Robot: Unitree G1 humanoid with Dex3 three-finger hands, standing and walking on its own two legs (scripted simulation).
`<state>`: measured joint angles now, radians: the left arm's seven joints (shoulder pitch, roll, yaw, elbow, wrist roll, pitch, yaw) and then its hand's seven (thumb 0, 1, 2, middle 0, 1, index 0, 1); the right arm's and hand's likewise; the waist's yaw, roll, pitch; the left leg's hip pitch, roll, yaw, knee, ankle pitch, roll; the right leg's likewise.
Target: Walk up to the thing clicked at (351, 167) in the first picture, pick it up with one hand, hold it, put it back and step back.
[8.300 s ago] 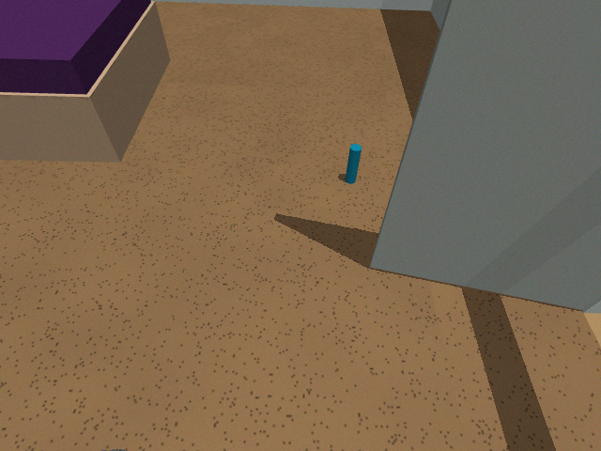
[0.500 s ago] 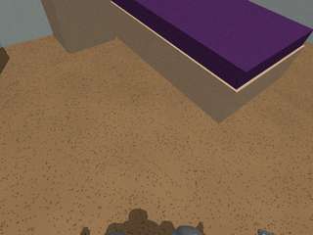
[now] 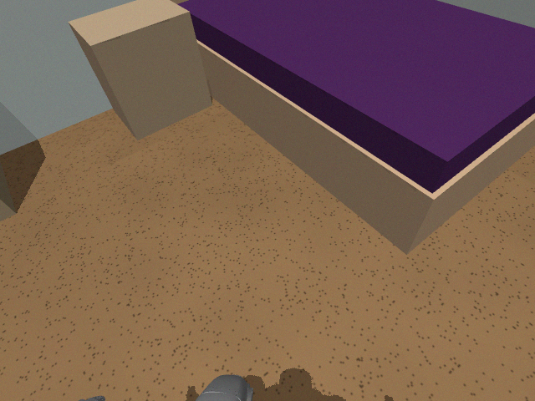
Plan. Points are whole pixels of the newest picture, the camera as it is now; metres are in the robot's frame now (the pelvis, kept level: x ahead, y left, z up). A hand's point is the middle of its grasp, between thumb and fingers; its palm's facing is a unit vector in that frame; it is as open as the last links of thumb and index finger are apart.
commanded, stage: walk up
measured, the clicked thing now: out of the picture -0.14 -1.17 -0.67
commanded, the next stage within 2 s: none
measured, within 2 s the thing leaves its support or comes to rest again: neither
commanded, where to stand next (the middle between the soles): +0.55 +0.05 m, yaw +2 degrees
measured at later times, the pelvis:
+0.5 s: pelvis +0.19 +0.05 -0.01, yaw +4 degrees
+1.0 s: pelvis +0.38 +0.00 -0.01, yaw -18 degrees
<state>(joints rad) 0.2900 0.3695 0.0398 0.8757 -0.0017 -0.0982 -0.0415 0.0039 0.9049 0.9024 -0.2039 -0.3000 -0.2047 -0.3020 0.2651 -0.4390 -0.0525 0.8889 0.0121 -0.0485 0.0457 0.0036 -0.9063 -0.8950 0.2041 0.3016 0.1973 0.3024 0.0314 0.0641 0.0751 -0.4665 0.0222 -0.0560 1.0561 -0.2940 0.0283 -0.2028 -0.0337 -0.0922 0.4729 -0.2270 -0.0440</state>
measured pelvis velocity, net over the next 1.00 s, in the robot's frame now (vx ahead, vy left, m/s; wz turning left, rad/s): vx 0.38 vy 0.00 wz -0.31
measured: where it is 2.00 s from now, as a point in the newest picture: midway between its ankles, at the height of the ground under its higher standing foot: (255, 302)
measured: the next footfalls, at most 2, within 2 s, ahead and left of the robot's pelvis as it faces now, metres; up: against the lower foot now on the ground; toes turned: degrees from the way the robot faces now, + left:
left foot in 0.28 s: +0.27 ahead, +0.15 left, +0.00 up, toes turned +7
right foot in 0.82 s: +0.43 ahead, -0.13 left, +0.00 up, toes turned -16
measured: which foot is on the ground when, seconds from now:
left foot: up 0.00-0.26, down 0.28-0.84, up 0.86-1.00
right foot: down 0.00-0.32, up 0.34-0.80, down 0.82-1.00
